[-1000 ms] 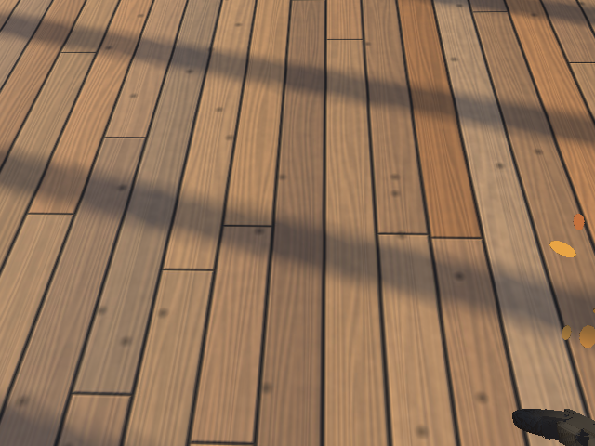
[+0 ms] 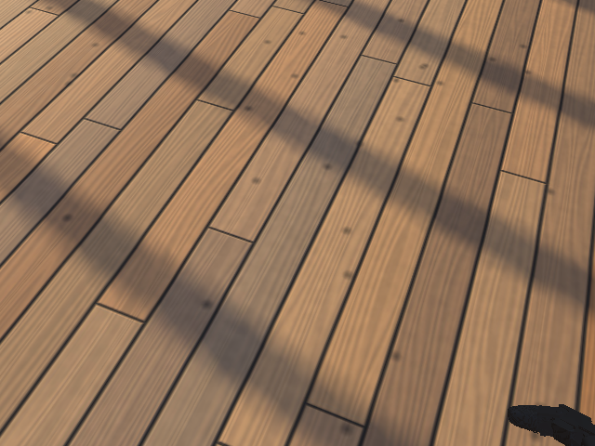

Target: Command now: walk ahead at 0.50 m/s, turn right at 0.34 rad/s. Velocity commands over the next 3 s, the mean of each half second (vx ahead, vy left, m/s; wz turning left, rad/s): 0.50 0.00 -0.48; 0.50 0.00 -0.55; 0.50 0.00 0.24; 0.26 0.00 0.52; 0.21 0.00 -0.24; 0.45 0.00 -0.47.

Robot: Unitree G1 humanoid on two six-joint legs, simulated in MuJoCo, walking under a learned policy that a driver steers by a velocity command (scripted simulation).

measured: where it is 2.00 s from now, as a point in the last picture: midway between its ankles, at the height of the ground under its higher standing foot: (458, 268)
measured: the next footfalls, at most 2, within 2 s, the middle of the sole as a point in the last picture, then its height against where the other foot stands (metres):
right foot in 0.46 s outside the picture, level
left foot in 0.94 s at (366, 344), level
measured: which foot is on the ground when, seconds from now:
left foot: down 0.00-0.44, up 0.46-0.92, down 0.94-1.00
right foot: up 0.00-0.44, down 0.46-0.94, up 0.96-1.00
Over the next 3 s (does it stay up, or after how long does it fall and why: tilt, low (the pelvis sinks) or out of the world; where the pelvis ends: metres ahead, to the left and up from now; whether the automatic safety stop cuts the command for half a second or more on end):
stays up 1.24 -0.42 0.01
